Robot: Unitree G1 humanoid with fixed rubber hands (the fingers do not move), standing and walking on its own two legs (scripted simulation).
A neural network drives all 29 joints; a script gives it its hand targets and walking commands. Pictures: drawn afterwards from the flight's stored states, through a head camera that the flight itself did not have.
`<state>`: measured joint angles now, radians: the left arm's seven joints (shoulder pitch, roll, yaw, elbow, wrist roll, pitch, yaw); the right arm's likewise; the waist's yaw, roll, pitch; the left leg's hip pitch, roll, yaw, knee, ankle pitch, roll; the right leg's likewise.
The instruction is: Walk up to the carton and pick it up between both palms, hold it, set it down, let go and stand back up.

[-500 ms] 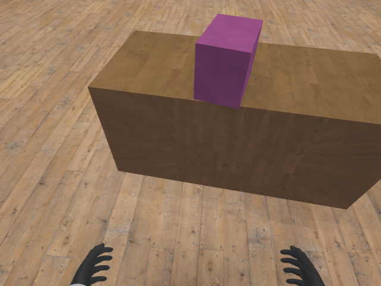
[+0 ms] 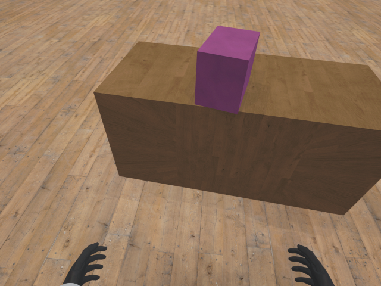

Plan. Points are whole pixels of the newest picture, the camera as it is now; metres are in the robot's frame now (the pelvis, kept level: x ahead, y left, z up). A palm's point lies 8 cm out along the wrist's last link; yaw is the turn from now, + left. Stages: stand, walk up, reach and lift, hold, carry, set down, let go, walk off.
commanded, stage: stand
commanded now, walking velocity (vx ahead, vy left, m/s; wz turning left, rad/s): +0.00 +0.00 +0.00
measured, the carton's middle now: (227, 68) +0.97 -0.14 +0.00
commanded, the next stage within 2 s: walk up in 1.22 s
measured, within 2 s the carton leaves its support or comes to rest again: neither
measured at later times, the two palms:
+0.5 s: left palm (73, 283) +0.16 +0.25 -0.07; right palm out of the picture +0.16 -0.26 -0.06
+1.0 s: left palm (71, 284) +0.15 +0.25 -0.07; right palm out of the picture +0.16 -0.27 -0.06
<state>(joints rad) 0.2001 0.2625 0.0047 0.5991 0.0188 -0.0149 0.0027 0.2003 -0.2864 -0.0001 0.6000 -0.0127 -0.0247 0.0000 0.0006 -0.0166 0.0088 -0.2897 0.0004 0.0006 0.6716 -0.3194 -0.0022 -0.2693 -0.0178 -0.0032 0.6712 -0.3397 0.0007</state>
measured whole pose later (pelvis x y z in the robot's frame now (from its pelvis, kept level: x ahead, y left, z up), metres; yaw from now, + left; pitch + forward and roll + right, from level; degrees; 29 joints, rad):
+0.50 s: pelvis +0.00 +0.00 +0.00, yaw +0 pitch -4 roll +0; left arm 0.20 0.27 0.01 0.60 0.02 -0.02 0.00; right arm 0.20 -0.32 0.00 0.60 -0.01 -0.03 0.00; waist 0.00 -0.01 0.02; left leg -0.29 0.00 0.00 0.67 -0.32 0.00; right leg -0.27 -0.02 0.00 0.67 -0.34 0.00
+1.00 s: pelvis +0.00 +0.00 +0.00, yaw +0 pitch -4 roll +0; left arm 0.20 0.28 0.01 0.60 0.02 -0.01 0.00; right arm 0.20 -0.34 0.00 0.60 -0.01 -0.02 0.00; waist 0.00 0.00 0.04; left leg -0.29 0.00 0.00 0.67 -0.32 0.00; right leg -0.27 -0.02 0.00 0.67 -0.34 0.00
